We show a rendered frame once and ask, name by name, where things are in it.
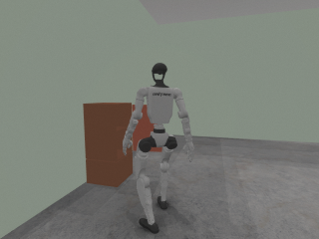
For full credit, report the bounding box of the left robot upper arm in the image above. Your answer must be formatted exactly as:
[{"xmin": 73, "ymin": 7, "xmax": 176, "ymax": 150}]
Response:
[{"xmin": 134, "ymin": 87, "xmax": 149, "ymax": 120}]

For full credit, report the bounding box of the right robot hand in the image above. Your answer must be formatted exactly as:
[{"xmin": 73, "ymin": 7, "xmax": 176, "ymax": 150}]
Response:
[{"xmin": 183, "ymin": 141, "xmax": 194, "ymax": 162}]

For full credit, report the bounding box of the robot left shin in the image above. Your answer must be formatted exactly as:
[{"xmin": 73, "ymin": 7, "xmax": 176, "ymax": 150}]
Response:
[{"xmin": 137, "ymin": 178, "xmax": 155, "ymax": 225}]

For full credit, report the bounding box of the cupboard door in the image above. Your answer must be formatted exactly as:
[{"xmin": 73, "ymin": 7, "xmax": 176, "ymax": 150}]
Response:
[{"xmin": 132, "ymin": 105, "xmax": 162, "ymax": 152}]

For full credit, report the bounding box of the robot right forearm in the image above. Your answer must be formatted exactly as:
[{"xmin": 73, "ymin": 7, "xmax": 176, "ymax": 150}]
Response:
[{"xmin": 181, "ymin": 113, "xmax": 192, "ymax": 142}]

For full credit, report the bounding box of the right robot upper arm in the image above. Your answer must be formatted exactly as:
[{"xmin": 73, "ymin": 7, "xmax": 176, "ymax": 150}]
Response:
[{"xmin": 172, "ymin": 88, "xmax": 188, "ymax": 119}]

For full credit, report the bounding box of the robot head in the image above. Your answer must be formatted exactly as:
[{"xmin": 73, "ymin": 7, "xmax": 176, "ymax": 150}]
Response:
[{"xmin": 152, "ymin": 63, "xmax": 169, "ymax": 88}]

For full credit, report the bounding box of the robot left forearm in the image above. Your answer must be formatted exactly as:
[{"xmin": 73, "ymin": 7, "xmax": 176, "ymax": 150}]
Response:
[{"xmin": 125, "ymin": 111, "xmax": 139, "ymax": 139}]

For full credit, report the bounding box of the left robot hand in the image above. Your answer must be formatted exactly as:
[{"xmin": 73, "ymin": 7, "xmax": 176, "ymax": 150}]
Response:
[{"xmin": 123, "ymin": 138, "xmax": 133, "ymax": 155}]

